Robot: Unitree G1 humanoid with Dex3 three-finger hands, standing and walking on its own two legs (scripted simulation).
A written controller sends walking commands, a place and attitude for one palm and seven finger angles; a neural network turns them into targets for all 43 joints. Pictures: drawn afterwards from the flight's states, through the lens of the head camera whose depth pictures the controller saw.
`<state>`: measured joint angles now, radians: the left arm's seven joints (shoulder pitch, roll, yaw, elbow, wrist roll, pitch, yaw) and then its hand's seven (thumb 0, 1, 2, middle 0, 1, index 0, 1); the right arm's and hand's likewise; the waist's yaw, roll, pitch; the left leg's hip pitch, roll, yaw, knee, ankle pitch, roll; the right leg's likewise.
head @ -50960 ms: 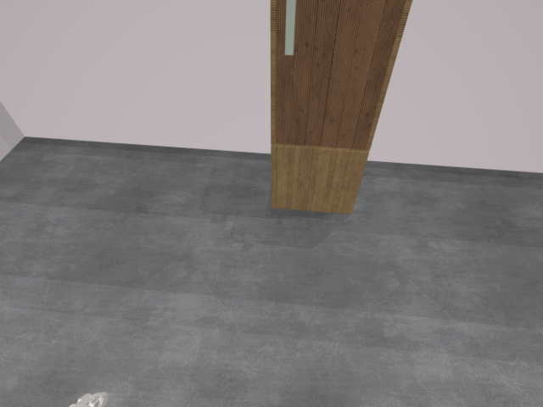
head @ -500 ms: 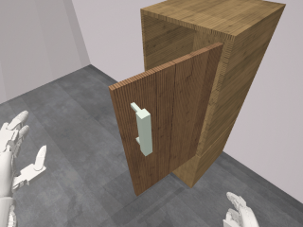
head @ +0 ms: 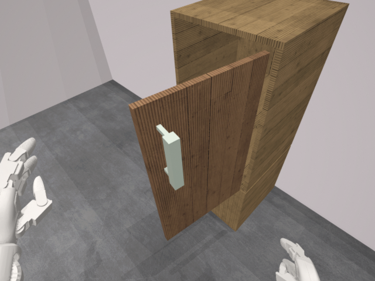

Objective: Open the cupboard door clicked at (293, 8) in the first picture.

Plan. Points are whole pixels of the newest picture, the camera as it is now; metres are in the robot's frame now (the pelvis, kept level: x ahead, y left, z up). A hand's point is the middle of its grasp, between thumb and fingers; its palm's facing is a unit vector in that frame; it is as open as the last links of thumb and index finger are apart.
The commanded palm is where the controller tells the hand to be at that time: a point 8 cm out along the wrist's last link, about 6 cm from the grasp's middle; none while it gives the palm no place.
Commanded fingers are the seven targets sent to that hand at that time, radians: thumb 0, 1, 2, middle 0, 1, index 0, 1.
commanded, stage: step back with the hand held close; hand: left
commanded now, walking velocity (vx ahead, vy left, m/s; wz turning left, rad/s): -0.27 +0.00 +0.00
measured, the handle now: (169, 157) +0.34 +0.09 +0.10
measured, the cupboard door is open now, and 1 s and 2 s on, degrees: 80 80 80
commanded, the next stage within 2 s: stop stepping back and stand still in 1.12 s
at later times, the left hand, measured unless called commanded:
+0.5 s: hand (20, 225) +0.15 +0.28 +0.15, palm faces +0.34 -0.78 -0.53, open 7.4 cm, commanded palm +0.09 +0.33 +0.17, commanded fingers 0.00 0.90 0.90 -0.20 -0.30 -0.20 -0.30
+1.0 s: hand out of the picture +0.07 +0.32 +0.16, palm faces +0.44 -0.77 -0.47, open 7.4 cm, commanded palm +0.00 +0.35 +0.17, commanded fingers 0.00 0.90 0.90 -0.20 -0.30 -0.20 -0.30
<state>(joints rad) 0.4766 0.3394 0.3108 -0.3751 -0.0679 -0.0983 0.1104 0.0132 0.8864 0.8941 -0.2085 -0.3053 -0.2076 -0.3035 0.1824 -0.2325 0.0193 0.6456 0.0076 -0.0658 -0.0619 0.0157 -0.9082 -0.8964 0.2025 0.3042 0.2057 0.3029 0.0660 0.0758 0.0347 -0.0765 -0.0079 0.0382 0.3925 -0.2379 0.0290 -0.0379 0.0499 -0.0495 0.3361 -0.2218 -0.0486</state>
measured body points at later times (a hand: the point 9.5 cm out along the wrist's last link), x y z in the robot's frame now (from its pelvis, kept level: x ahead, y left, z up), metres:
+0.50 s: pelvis -0.06 +0.03 -0.01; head -0.03 +0.03 +0.44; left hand +0.13 +0.32 +0.18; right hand +0.11 -0.22 -0.09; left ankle -0.01 +0.10 -0.75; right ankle -0.02 -0.09 -0.74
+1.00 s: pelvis -0.14 +0.05 -0.01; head -0.11 +0.08 +0.43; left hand +0.04 +0.36 +0.19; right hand +0.02 -0.18 -0.09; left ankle -0.05 +0.13 -0.75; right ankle -0.16 -0.09 -0.69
